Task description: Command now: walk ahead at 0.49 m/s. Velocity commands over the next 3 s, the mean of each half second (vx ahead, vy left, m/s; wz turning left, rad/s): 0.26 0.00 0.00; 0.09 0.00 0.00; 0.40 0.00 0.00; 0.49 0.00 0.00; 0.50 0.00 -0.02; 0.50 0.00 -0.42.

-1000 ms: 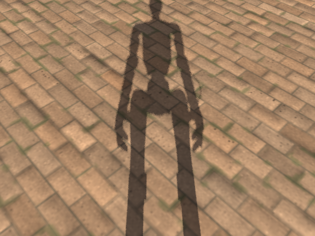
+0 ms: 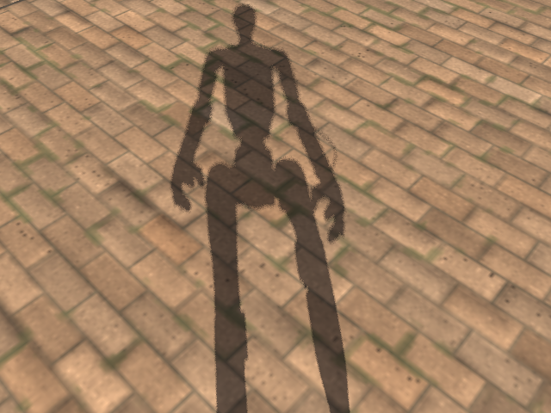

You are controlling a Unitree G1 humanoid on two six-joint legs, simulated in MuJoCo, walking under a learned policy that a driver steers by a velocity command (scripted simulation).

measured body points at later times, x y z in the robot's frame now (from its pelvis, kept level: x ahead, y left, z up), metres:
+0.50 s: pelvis +0.19 -0.07 -0.01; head +0.22 -0.08 +0.44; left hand +0.30 +0.18 -0.14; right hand +0.25 -0.32 -0.16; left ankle +0.19 +0.09 -0.71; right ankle +0.28 -0.15 -0.74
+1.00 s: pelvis +0.27 -0.05 -0.01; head +0.27 -0.05 +0.44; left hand +0.31 +0.20 -0.16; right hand +0.26 -0.30 -0.17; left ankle +0.22 +0.08 -0.74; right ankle +0.28 -0.15 -0.74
